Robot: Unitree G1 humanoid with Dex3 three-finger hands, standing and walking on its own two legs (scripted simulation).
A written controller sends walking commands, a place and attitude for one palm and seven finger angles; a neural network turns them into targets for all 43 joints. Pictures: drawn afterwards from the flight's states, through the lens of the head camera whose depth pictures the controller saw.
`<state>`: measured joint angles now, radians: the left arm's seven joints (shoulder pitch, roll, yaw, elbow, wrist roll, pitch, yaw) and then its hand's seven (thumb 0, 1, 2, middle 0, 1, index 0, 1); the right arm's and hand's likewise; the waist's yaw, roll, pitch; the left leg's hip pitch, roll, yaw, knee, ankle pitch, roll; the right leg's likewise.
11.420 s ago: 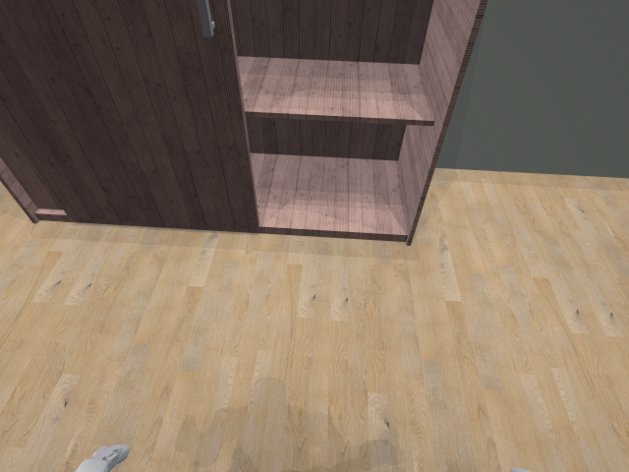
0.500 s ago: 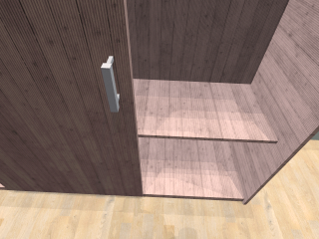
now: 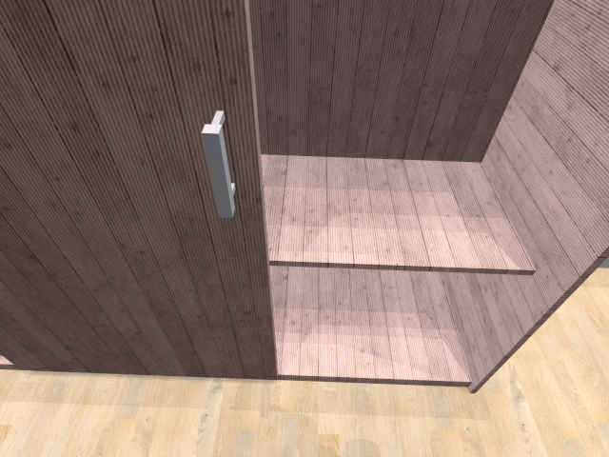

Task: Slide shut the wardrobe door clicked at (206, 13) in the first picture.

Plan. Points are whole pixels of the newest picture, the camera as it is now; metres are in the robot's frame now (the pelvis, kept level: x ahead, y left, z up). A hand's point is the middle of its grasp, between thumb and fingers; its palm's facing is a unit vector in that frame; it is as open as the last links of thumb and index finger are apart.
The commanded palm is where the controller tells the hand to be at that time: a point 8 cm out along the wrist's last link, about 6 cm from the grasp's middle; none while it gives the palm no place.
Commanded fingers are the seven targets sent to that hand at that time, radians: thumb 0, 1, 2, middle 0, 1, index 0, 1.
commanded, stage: look again from close up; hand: left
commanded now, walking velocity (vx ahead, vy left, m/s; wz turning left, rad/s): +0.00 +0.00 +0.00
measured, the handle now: (222, 166) +0.46 +0.16 +0.15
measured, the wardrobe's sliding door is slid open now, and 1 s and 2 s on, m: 0.64 0.64 0.64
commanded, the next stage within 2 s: raise the hand with hooked fingers in 0.88 s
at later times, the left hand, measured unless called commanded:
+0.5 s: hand out of the picture -0.03 +0.12 -0.18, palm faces +0.07 -0.99 -0.15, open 7.4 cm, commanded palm none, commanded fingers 0.00 0.90 0.90 -0.20 -0.30 -0.20 -0.30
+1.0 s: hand out of the picture -0.03 +0.11 -0.17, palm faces +0.06 -0.99 -0.15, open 7.4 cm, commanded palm +0.09 +0.16 -0.07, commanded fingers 0.00 0.85 0.88 -0.20 -0.33 -0.20 -0.33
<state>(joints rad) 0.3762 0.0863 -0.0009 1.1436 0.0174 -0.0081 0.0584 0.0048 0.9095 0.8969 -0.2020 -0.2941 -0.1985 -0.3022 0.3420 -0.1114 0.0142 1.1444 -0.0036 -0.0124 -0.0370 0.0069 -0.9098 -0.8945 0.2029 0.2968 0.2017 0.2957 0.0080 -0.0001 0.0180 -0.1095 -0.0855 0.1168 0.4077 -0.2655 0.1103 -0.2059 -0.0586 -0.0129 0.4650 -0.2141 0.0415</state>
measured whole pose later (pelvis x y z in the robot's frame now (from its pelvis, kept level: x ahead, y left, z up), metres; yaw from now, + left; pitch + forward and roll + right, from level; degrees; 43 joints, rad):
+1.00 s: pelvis +0.00 -0.03 +0.00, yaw +0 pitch -2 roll +0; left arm 0.35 0.08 -0.01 1.12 0.01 -0.02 0.05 0.00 0.91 0.90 -0.20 -0.29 -0.20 -0.30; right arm 0.34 -0.11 0.02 1.13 -0.01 -0.01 -0.03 0.01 -0.91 -0.89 0.20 0.30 0.20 0.30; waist 0.00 0.00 0.04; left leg -0.13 -0.04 0.10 0.42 -0.26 0.07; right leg -0.21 -0.02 -0.04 0.45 -0.21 0.00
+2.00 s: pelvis -0.01 -0.07 -0.03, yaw +4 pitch +5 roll +0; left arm 0.32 0.32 0.38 -0.06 -0.39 -0.20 -0.35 0.00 -0.09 0.47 -0.27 -0.93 -0.27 -0.94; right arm 0.28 -0.31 -0.01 0.67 0.06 -0.31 -0.09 0.02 -0.90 -0.89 0.21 0.30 0.20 0.30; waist 0.01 0.03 -0.03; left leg -0.45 0.01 0.01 0.77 -0.40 0.01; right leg -0.48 0.01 -0.12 0.74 -0.34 -0.06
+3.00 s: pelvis +0.00 -0.06 +0.00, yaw +4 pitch -2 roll -1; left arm -0.06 0.45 0.47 0.04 -0.35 0.15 -0.41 -0.01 -0.50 0.30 -0.31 -1.20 -0.30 -1.20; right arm 0.22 -0.28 0.06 0.64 0.08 -0.22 -0.09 0.02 -0.90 -0.89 0.21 0.30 0.20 0.30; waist 0.06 0.04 -0.01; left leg -0.17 0.00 0.02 0.48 -0.28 0.02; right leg -0.19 0.02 -0.11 0.43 -0.21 -0.05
